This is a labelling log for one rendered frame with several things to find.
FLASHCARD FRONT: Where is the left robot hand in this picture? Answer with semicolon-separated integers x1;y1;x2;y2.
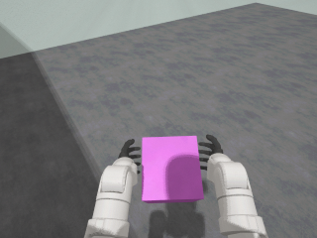
118;139;141;174

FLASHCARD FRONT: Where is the robot left forearm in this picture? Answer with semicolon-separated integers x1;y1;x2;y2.
84;157;138;238

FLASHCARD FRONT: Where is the carton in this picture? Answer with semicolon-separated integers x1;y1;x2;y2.
142;136;204;203

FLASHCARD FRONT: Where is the right robot hand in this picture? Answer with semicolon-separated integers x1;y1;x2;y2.
198;134;224;171

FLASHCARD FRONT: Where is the robot right forearm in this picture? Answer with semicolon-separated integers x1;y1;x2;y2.
207;153;268;238

